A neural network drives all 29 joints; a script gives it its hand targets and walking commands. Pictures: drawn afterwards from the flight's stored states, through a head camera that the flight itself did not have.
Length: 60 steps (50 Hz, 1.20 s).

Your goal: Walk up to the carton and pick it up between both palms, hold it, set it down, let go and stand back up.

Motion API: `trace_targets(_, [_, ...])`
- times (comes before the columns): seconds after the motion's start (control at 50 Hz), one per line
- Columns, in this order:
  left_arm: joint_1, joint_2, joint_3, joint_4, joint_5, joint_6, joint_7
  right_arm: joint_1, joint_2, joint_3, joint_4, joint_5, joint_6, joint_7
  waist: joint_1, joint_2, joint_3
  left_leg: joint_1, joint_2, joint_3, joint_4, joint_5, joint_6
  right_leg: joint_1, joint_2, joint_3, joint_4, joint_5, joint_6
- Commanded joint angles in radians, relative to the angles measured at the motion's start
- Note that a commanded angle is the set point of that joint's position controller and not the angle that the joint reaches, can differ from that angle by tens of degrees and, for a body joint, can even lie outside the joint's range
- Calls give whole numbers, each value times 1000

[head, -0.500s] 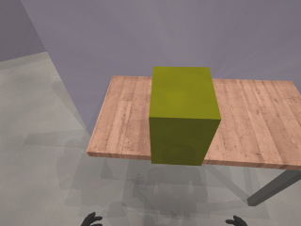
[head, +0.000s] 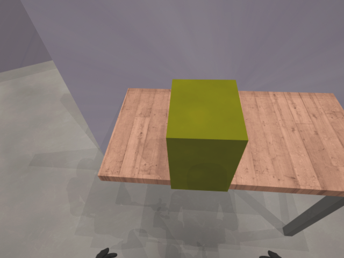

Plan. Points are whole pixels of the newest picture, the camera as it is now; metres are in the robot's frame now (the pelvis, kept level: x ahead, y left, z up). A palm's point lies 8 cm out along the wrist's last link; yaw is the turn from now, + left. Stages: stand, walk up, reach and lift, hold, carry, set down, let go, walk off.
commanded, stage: walk up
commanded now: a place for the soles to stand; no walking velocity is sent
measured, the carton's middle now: (201, 138) +0.41 -0.07 +0.00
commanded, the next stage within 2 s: reach and lift in 0.60 s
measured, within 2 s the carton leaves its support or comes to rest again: neither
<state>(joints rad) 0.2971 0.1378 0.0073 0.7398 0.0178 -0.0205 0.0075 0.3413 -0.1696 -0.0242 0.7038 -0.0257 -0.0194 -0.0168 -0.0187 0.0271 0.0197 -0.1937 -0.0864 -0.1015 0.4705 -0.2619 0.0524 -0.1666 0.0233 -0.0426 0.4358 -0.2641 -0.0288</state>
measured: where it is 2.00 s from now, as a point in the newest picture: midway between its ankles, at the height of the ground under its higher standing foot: outside the picture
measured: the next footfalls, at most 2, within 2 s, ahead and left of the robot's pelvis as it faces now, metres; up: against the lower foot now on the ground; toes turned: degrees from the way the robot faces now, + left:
none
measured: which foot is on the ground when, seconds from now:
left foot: down 0.00-1.00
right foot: down 0.00-1.00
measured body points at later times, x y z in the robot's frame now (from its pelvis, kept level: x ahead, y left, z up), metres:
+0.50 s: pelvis +0.00 -0.01 +0.00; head +0.01 -0.01 +0.45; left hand +0.08 +0.22 -0.13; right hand +0.08 -0.23 -0.13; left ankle -0.01 +0.09 -0.74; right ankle -0.02 -0.10 -0.74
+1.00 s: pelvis -0.03 -0.02 +0.00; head -0.02 +0.00 +0.45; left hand +0.16 +0.20 -0.11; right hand +0.13 -0.23 -0.10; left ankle -0.01 +0.09 -0.74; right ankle -0.02 -0.10 -0.74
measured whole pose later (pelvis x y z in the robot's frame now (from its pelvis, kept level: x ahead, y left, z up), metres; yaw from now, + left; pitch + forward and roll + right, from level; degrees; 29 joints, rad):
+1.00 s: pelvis -0.03 -0.02 +0.00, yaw -6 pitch +2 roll +0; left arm 0.13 0.17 0.04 0.61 0.01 0.22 0.02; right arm 0.11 -0.08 -0.07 0.87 -0.05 -0.20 0.01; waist 0.04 -0.04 -0.03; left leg -0.25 0.00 0.03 0.45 -0.23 0.01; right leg -0.26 0.07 0.02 0.43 -0.21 -0.05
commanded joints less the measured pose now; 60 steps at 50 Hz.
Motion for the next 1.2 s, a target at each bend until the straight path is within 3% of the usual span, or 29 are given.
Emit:
trace_targets(0.0, [26, 107, 29, -46, -9, -20, -1, 55, -76, -14, -28, 4, -24, 0, 5, -66, -11, -14, 108, -96, -73, 205, 5, 38, -102, 111, -67, 206, -45])
trace_targets(0.04, [28, 106, 29, -50, -4, -19, -1, 28, -62, -11, -29, 8, -24, -2, 9, -13, -17, -4, 103, -85, -60, 216, 4, 20, -107, 119, -63, 204, -54])
trace_targets(0.1, [32, 113, 34, -40, -3, -20, 2, 15, -63, -7, -17, 7, -22, -5, 16, -36, -18, -22, 101, -75, -55, 215, -1, 48, -108, 121, -56, 246, -51])
trace_targets(0.16, [35, 109, 38, -35, -2, -14, 7, 24, -75, -10, -5, 5, -17, -7, 12, -13, -8, -33, 100, -68, -54, 161, -1, 33, -115, 134, -66, 213, -52])
trace_targets(0.18, [25, 117, 39, -29, 1, -14, 6, 32, -73, -11, 2, 7, -18, -7, 3, -37, -6, -20, 103, -70, -59, 175, -2, 39, -114, 126, -63, 225, -52])
trace_targets(0.2, [40, 114, 38, -33, -4, -16, 4, 15, -70, -11, -1, 7, -21, -7, 16, -35, -6, -5, 105, -73, -45, 193, 3, 16, -109, 135, -64, 237, -55])
trace_targets(0.22, [12, 105, 40, -21, -8, -11, 4, -3, -54, -6, 4, -2, -19, -9, 22, -40, -33, -3, 122, -86, -58, 232, -2, 49, -105, 120, -55, 229, -33])
trace_targets(0.58, [32, 107, 42, 40, -6, -6, 9, -29, -64, -12, 65, 8, -14, -13, 25, -21, 12, 9, 127, -78, -99, 188, -3, 32, -92, 136, -82, 174, -21])
trace_targets(0.6, [-708, 270, 45, -241, -21, 78, 23, -739, -56, -116, 17, -92, -87, 37, 14, -16, -106, -376, 152, 110, -10, -35, -26, -280, -53, 60, 167, -20, 2])
trace_targets(0.62, [-543, 230, -6, -187, -34, 121, 53, -574, -85, -141, 82, -103, -84, 77, 6, -25, -11, -457, 150, 122, 14, -189, -27, -282, -54, 68, 205, -113, -19])
trace_targets(0.64, [-506, 180, 20, -183, -51, 162, 61, -486, -81, -159, 89, -90, -74, 96, 27, -84, -125, -419, 147, 142, 32, -128, -27, -183, -75, 50, 211, -60, -4])
trace_targets(0.68, [-426, 159, 14, -186, -46, 245, 51, -327, -54, -129, 132, -38, -87, 85, 12, -51, -236, -337, 151, 119, 96, 68, -27, -186, -79, 65, 218, 140, -20])
trace_targets(0.72, [-237, 146, 12, -184, -57, 309, 9, -240, -50, -68, 191, 29, -117, 43, 23, -43, -341, -213, 110, 88, 164, 393, -41, -43, -50, 106, 191, 472, -35])
trace_targets(0.74, [-125, 140, 32, -202, -49, 307, -12, -213, -53, -33, 190, 69, -140, 20, 33, -50, -366, -128, 90, 82, 130, 458, -54, 65, -42, 126, 126, 563, -24])
trace_targets(0.76, [-42, 128, 41, -204, -45, 290, -24, -201, -53, -7, 194, 88, -172, 6, 22, -49, -353, -19, 98, 55, 81, 450, -75, 47, -23, 123, 87, 572, -17])
trace_targets(0.78, [-23, 113, 42, -230, -17, 270, -25, -224, -64, -1, 203, 89, -203, 1, 30, -1, -328, 82, 110, 45, 22, 449, -97, 8, 1, 106, 25, 487, -22])
trace_targets(0.8, [-28, 93, 55, -250, 16, 253, -16, -237, -49, -7, 227, 81, -237, 11, 59, 36, -278, 149, 133, 44, -56, 387, -124, -15, 17, 96, -69, 200, -49])
trace_targets(0.82, [-80, 100, 25, -218, 11, 249, -8, -284, -41, -20, 217, 38, -248, 17, 63, 63, -186, 93, 133, 39, -75, 253, -119, -48, 21, 69, -78, 132, -54])
trace_targets(0.86, [-145, 147, 74, -182, -1, 235, 3, -362, -5, -18, 151, -4, -245, 20, 80, -47, -98, 35, 116, 85, -74, 170, -77, -92, 0, 80, -112, 87, -20])
trace_targets(0.92, [-275, 177, 85, -231, -3, 220, 22, -405, 49, -55, 55, -40, -207, 22, 88, -64, -51, -81, 110, 134, -104, -6, -40, -104, -44, 116, -122, -62, 15])
trace_targets(0.98, [-351, 181, 56, -276, -19, 185, 38, -362, 44, -77, -5, -36, -179, 20, 56, -47, -90, -108, 109, 157, -81, -31, -25, -87, -62, 140, -86, -66, 23])
trace_targets(1.04, [-312, 178, 20, -311, -48, 149, 39, -282, 31, -76, -14, -6, -175, 8, 31, -18, -132, -74, 109, 156, -64, 14, -22, -66, -62, 137, -66, 12, 18])
trace_targets(1.12, [-176, 174, 16, -295, -55, 122, 13, -228, 19, -43, -19, 34, -196, -6, 54, -12, -150, -37, 97, 140, -63, 183, -38, 9, -43, 114, -77, 173, 7])
trace_targets(1.18, [-120, 168, 17, -289, -54, 85, -4, -223, 12, -20, -38, 58, -229, -12, 76, -13, -135, -5, 96, 134, -70, 259, -57, 11, -24, 94, -100, 183, -3])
